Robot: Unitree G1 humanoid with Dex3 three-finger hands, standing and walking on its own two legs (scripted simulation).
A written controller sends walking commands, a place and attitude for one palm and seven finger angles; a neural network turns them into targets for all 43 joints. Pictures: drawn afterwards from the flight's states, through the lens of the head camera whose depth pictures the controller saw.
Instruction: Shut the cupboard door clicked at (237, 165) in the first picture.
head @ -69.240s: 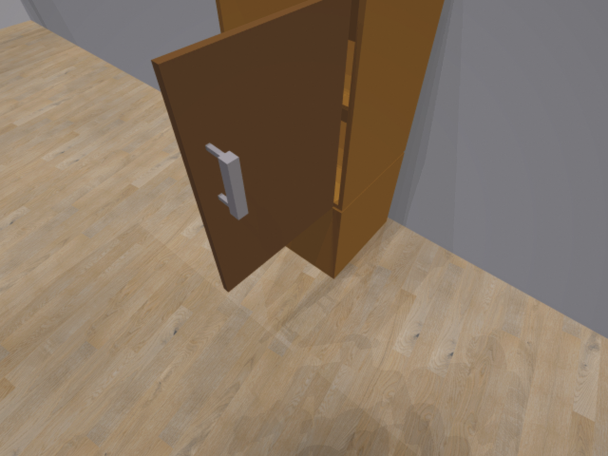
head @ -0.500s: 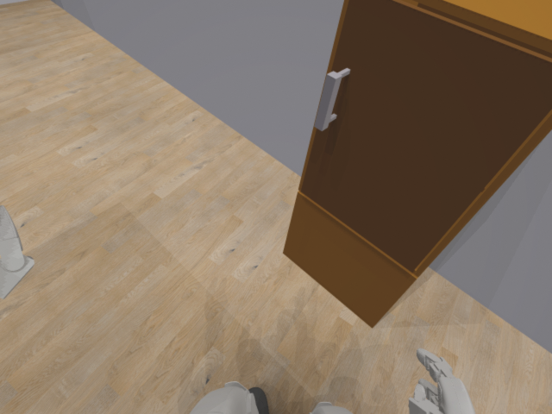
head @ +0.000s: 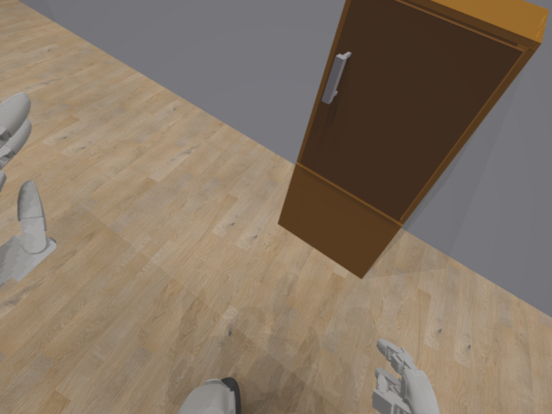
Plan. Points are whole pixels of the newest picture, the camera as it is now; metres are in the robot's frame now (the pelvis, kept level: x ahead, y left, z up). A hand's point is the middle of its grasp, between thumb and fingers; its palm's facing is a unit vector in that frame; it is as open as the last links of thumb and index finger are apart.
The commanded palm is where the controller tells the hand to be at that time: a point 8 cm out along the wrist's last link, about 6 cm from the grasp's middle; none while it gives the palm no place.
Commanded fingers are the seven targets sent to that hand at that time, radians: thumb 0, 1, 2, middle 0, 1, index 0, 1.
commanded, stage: stop stepping back and stand still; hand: left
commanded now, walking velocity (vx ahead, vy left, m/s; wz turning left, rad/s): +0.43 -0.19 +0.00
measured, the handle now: (337, 77) +0.97 -0.14 +0.03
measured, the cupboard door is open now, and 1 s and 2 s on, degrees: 0 0 0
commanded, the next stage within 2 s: let the arm hang, fingers relaxed in 0.98 s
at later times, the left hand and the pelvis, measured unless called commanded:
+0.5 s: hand out of the picture +0.03 +0.36 +0.21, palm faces +0.32 -0.80 -0.51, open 7.4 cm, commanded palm -0.01 +0.40 +0.18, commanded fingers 0.00 0.90 0.90 -0.20 -0.30 -0.20 -0.30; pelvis -0.18 +0.11 +0.01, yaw -6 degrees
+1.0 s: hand out of the picture +0.02 +0.42 +0.20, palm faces +0.30 -0.80 -0.52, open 7.4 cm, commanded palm -0.03 +0.47 +0.18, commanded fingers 0.00 0.90 0.90 -0.20 -0.30 -0.20 -0.30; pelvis -0.21 +0.19 +0.01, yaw -6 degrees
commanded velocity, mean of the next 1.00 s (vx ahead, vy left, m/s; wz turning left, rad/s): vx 0.18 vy -0.15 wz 0.00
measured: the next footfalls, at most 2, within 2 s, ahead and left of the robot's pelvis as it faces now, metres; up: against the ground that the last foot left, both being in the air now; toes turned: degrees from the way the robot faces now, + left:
right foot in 0.04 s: +0.01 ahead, -0.08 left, +0.00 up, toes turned -12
left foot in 0.18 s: +0.03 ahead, +0.20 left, +0.00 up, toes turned +0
